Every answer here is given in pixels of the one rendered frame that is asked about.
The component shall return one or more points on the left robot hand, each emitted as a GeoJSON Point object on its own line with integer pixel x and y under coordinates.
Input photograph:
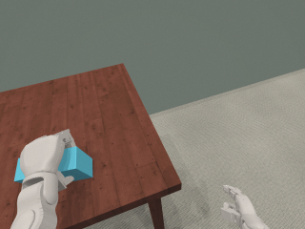
{"type": "Point", "coordinates": [45, 153]}

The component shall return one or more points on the robot left forearm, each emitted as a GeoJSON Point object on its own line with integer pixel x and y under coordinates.
{"type": "Point", "coordinates": [37, 201]}

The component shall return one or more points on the robot right forearm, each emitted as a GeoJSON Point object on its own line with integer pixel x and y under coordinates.
{"type": "Point", "coordinates": [251, 221]}

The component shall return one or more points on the table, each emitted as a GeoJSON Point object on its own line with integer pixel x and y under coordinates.
{"type": "Point", "coordinates": [107, 121]}

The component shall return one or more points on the right robot hand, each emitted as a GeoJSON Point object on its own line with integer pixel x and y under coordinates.
{"type": "Point", "coordinates": [243, 206]}

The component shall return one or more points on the sponge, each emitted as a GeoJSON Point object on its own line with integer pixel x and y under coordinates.
{"type": "Point", "coordinates": [74, 163]}

